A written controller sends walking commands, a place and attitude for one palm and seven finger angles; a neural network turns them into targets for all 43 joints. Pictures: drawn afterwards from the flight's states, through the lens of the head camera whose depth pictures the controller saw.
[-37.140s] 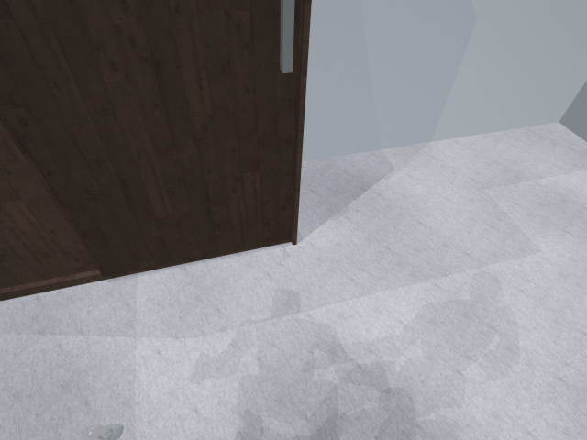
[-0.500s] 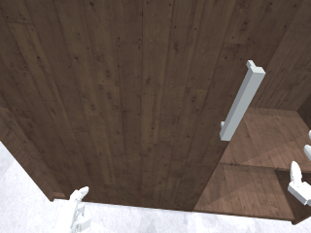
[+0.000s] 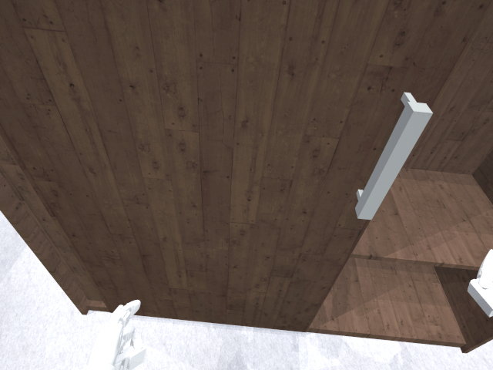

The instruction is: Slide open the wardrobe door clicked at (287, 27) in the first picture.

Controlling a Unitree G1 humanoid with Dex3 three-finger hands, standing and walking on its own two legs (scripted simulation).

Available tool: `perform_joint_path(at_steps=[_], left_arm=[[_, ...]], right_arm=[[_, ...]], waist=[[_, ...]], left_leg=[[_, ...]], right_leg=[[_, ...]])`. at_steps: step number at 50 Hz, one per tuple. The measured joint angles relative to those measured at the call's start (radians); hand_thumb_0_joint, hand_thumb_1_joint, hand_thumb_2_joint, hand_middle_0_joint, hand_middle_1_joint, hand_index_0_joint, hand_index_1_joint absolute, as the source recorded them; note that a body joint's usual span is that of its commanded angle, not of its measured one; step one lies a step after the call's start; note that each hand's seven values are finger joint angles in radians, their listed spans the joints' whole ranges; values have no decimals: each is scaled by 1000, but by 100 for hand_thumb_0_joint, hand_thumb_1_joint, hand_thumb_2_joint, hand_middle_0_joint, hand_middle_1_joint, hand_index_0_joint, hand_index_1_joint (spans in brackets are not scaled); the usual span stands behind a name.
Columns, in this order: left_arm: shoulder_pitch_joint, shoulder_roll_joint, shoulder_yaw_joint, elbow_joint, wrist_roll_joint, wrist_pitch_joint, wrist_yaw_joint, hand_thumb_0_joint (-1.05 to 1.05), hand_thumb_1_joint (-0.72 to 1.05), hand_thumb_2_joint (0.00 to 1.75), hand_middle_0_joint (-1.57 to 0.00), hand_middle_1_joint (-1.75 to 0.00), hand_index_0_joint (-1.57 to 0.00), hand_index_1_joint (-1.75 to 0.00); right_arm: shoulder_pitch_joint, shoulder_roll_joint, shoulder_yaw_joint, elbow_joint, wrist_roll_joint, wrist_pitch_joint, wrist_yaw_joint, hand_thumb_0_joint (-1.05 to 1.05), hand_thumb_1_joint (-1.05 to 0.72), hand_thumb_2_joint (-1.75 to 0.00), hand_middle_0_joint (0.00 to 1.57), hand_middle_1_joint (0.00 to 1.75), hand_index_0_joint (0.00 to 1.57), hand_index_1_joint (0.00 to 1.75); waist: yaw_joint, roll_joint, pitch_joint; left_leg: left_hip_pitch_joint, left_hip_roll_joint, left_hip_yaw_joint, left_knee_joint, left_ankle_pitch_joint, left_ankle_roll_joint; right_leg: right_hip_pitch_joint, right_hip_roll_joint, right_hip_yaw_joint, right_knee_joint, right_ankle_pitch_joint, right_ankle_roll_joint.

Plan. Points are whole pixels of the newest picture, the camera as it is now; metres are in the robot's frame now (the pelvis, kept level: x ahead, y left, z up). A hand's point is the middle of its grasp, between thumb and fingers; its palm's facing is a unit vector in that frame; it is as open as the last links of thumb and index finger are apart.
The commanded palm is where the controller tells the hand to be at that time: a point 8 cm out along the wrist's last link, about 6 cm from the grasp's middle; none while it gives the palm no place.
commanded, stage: step back with the hand held close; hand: right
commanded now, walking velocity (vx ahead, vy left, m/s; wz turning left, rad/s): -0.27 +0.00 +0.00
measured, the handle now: (383, 161) +0.41 -0.23 +0.16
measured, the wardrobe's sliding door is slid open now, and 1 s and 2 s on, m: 0.64 0.64 0.64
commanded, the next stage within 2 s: stop stepping back and stand still in 1.02 s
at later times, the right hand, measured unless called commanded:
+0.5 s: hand out of the picture +0.14 -0.32 +0.15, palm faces +0.46 +0.77 -0.45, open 7.4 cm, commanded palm +0.08 -0.35 +0.17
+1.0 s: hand out of the picture +0.01 -0.34 +0.17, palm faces +0.54 +0.73 -0.42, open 7.4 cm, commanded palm -0.04 -0.37 +0.17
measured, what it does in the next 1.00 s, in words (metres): walks backwards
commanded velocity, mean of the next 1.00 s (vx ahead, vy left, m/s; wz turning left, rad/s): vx -0.31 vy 0.00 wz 0.03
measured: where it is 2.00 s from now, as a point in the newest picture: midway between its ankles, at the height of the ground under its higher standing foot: outside the picture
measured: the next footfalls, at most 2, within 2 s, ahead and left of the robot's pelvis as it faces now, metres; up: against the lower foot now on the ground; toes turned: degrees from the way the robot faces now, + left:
right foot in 1.08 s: -0.09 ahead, -0.19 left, +0.00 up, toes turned -7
left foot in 1.38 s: -0.23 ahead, -0.01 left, +0.00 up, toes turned +5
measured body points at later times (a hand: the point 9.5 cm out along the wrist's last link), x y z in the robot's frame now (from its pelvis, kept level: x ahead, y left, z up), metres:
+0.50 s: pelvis -0.06 -0.05 -0.01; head -0.06 -0.05 +0.44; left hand +0.11 +0.18 -0.09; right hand +0.11 -0.36 +0.18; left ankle -0.02 +0.08 -0.74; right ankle +0.03 -0.12 -0.74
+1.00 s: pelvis -0.16 -0.06 -0.03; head -0.16 -0.08 +0.42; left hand +0.05 +0.16 -0.09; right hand -0.02 -0.37 +0.19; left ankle -0.02 +0.07 -0.74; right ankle -0.06 -0.14 -0.71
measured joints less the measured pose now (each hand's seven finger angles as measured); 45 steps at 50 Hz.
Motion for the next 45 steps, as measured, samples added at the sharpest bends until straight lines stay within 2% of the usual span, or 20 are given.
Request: perform_joint_path(at_steps=[4, 10, 16, 20, 28, 31, 36, 42, 45], left_arm=[[-17, 9, 1, -35, -5, 32, -9, 1, 90, 90, -20, -30, -20, -29], [-22, 15, 14, -80, -14, 71, 3, 1, 90, 90, -20, -30, -20, -29], [-9, 5, 11, -104, -16, 95, 20, 1, 90, 90, -20, -30, -20, -29], [5, 1, 1, -111, -14, 87, 23, 1, 90, 90, -20, -30, -20, -29], [37, -7, -7, -100, -11, 53, 20, 1, 90, 90, -20, -30, -20, -29], [40, -13, -10, -85, -8, 44, 20, 1, 90, 90, -20, -30, -20, -30], [29, -16, -10, -66, 1, 26, 24, 2, 90, 90, -20, -30, -20, -30], [2, -15, 7, -79, 7, 7, 28, 1, 90, 90, -20, -30, -20, -30], [-13, -18, 17, -86, 8, 13, 21, 1, 90, 90, -20, -30, -20, -30]], right_arm=[[11, -14, -31, -36, -13, -26, -6, 2, -89, -90, 20, 30, 21, 30], [81, -26, -4, -88, -19, -16, -3, 2, -89, -90, 20, 30, 21, 30], [107, -74, -30, -116, -15, -7, -17, 2, -89, -90, 21, 30, 21, 30], [87, -81, -59, -117, -20, -23, -35, 2, -89, -90, 21, 30, 21, 30], [52, -35, -62, -91, -54, -57, -51, 2, -89, -90, 21, 30, 21, 30], [66, -30, -62, -109, -55, -64, -53, 2, -89, -90, 21, 30, 21, 30], [52, -25, -62, -132, -61, -84, -62, 2, -89, -90, 21, 30, 21, 30], [-34, -39, -68, -115, -69, -94, -55, 2, -89, -90, 21, 30, 21, 30], [-27, -62, -82, -136, -63, -102, -46, 2, -89, -90, 21, 30, 21, 30]], waist=[[19, -2, -15], [42, 9, -25], [47, 25, -29], [40, 29, -29], [45, 18, -23], [36, 27, -21], [17, 38, -16], [41, 34, 12], [54, 37, 23]], left_leg=[[-92, -6, 0, 48, -5, -4], [-190, 16, -24, 129, -23, -25], [-238, 31, -36, 167, -15, -44], [-266, 40, -35, 179, 0, -55], [-311, 23, -71, 219, -11, -55], [-318, 25, -79, 211, 29, -54], [-335, 21, -84, 215, 24, -57], [-373, 2, -100, 279, -85, -42], [-387, 2, -101, 291, -61, -33]], right_leg=[[-97, -10, 1, 62, -16, -2], [-166, 4, -27, 97, -18, -24], [-205, 16, -42, 119, -9, -48], [-231, 24, -42, 125, 9, -65], [-286, 58, -8, 144, 15, -83], [-298, 66, -6, 148, -1, -79], [-318, 63, -8, 160, -28, -77], [-339, 59, -14, 142, 18, -84], [-361, 52, -30, 165, -5, -77]])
